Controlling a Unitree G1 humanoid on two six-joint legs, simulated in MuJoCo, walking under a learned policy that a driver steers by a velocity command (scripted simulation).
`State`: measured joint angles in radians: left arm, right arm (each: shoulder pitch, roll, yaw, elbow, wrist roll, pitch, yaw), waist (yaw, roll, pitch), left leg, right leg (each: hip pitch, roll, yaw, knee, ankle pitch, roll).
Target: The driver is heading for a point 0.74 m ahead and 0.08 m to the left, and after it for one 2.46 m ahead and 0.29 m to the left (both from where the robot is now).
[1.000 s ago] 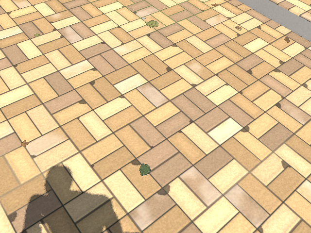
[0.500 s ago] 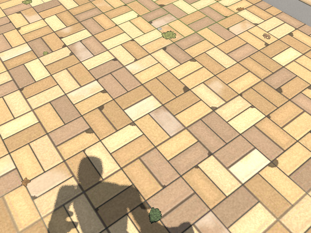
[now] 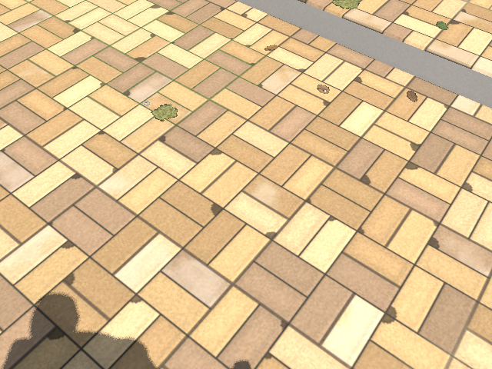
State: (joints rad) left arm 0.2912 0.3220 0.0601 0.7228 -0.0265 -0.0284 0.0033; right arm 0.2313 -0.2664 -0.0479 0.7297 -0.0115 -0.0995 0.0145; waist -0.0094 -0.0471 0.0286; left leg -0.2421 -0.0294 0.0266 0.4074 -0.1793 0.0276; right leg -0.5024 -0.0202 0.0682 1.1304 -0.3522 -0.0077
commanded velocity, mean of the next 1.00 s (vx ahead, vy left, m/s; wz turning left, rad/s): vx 0.50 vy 0.00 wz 0.26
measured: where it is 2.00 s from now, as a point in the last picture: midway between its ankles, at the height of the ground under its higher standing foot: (210, 244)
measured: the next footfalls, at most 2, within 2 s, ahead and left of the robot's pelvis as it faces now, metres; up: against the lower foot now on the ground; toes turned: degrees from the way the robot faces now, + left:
right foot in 0.30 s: +0.32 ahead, -0.16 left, +0.00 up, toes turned -3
left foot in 0.84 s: +0.58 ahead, +0.11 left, +0.00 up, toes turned +18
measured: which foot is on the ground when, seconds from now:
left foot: down 0.00-0.32, up 0.34-0.82, down 0.84-1.00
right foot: up 0.00-0.28, down 0.30-0.86, up 0.88-1.00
